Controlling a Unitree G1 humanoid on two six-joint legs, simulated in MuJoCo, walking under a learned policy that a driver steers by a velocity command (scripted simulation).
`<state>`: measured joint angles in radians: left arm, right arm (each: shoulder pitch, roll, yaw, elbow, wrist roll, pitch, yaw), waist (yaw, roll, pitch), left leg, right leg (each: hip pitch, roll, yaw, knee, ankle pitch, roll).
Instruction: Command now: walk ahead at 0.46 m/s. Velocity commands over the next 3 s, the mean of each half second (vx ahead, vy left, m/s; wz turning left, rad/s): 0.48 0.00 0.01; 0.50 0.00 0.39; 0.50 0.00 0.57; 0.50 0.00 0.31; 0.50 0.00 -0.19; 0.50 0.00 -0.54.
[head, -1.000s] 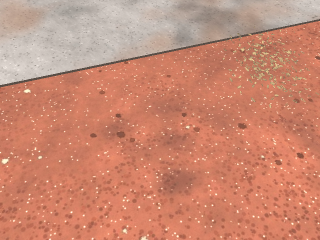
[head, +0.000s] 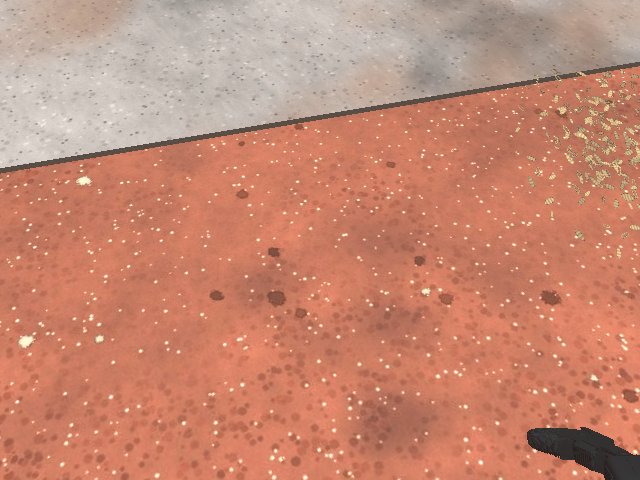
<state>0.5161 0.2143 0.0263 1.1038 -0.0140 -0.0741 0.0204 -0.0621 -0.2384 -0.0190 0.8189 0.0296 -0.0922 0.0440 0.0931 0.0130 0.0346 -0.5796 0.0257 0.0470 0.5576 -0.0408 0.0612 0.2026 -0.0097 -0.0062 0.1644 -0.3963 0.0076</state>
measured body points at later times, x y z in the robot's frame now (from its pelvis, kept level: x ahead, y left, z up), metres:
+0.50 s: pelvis +0.28 +0.01 +0.02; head +0.30 +0.01 +0.47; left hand +0.48 +0.25 -0.08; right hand +0.24 -0.25 -0.13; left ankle +0.17 +0.11 -0.72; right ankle +0.47 -0.13 -0.69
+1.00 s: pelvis +0.56 -0.01 +0.02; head +0.58 +0.01 +0.46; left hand +0.50 +0.26 -0.13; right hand +0.78 -0.21 -0.09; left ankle +0.70 +0.18 -0.67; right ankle +0.48 -0.13 -0.72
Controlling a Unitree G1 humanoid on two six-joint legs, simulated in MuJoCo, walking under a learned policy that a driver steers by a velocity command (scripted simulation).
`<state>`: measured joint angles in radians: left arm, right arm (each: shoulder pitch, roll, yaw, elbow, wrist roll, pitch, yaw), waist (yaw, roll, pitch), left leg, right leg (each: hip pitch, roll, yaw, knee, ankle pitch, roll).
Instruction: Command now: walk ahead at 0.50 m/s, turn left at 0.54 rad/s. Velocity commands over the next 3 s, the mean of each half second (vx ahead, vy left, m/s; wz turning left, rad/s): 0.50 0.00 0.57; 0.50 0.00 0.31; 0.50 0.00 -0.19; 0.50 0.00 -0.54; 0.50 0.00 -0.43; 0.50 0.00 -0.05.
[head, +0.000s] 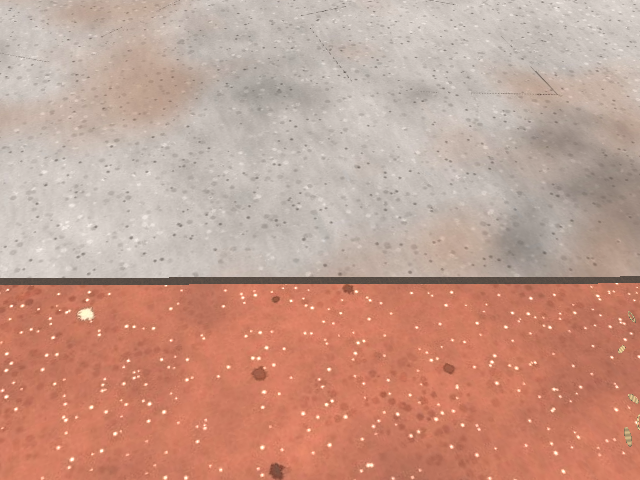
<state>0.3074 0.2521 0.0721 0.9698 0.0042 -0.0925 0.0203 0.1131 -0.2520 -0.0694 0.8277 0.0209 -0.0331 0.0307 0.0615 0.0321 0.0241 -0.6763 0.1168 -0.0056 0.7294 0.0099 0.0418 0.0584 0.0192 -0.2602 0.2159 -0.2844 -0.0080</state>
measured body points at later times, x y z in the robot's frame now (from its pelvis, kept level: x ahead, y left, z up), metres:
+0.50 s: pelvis +0.28 +0.06 +0.01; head +0.31 +0.09 +0.45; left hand +0.43 +0.36 -0.08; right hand +0.41 -0.21 -0.10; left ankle +0.20 +0.12 -0.74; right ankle +0.52 -0.07 -0.69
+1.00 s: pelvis +0.55 +0.11 +0.01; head +0.58 +0.13 +0.46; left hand +0.42 +0.36 -0.12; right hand +0.84 -0.01 -0.08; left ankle +0.62 +0.33 -0.69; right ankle +0.54 -0.01 -0.74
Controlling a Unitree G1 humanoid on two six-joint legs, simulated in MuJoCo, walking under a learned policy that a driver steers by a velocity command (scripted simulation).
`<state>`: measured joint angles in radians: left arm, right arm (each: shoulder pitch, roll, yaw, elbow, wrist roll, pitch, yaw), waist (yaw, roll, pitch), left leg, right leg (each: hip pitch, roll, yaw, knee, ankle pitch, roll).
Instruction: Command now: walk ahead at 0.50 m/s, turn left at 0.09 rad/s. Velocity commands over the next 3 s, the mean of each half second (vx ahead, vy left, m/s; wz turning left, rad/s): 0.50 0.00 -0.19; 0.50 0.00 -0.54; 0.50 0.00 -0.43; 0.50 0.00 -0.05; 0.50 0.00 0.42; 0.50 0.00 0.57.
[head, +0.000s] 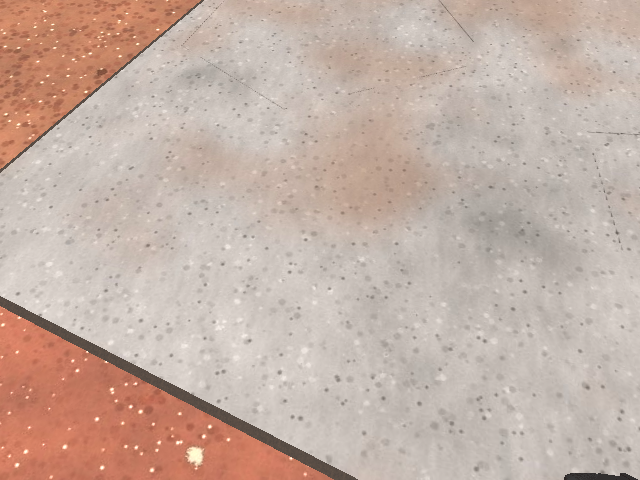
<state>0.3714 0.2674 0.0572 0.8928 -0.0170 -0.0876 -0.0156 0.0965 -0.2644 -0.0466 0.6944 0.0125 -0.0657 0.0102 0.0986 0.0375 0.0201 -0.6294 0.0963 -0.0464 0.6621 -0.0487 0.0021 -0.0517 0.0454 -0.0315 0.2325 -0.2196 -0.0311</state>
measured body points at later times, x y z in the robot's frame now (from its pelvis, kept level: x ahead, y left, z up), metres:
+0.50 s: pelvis +0.27 +0.05 +0.00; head +0.28 +0.06 +0.45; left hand +0.46 +0.29 -0.11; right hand +0.26 -0.23 -0.12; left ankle +0.20 +0.15 -0.75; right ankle +0.41 -0.14 -0.68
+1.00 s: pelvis +0.54 -0.05 +0.00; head +0.57 -0.07 +0.45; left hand +0.72 +0.18 -0.11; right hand +0.61 -0.37 -0.09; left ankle +0.77 +0.06 -0.69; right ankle +0.47 -0.11 -0.75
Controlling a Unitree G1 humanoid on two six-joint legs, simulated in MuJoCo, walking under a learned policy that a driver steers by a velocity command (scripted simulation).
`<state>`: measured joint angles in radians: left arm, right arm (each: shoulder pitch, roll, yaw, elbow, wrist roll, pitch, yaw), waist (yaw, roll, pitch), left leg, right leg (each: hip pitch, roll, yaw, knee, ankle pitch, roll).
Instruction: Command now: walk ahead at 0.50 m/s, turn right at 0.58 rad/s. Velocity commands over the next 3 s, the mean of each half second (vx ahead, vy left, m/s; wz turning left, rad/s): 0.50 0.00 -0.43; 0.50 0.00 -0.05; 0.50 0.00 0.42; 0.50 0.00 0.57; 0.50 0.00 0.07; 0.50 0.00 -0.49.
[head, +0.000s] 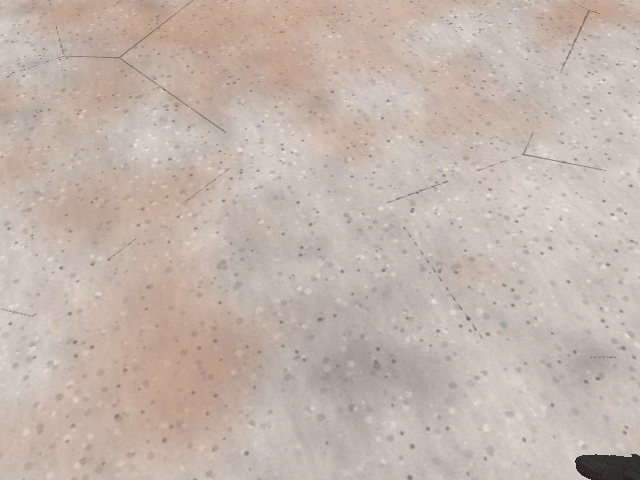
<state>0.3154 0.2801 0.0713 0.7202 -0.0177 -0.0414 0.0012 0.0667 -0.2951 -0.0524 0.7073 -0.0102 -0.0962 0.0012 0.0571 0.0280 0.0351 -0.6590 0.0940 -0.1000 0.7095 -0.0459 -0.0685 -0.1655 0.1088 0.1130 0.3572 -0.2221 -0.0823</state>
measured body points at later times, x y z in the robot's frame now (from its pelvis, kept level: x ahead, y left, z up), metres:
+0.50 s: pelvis +0.27 +0.03 +0.00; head +0.30 +0.03 +0.45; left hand +0.52 +0.22 -0.09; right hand +0.21 -0.24 -0.12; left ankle +0.23 +0.15 -0.75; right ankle +0.37 -0.15 -0.69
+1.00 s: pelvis +0.51 -0.08 +0.00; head +0.54 -0.09 +0.45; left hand +0.61 +0.19 -0.11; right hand +0.64 -0.36 -0.10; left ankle +0.72 +0.05 -0.69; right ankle +0.44 -0.15 -0.75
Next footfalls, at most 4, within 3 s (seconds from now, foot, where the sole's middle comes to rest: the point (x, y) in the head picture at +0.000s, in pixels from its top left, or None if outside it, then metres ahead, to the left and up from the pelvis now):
0.14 left None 0.27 0.15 -0.78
0.66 right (442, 473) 0.48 -0.16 -0.78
1.18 left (360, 320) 0.82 0.01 -0.78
1.68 right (438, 233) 1.09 -0.19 -0.78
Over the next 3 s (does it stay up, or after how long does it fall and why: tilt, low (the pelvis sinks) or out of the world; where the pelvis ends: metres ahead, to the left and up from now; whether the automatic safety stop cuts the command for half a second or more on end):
stays up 1.61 0.11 0.00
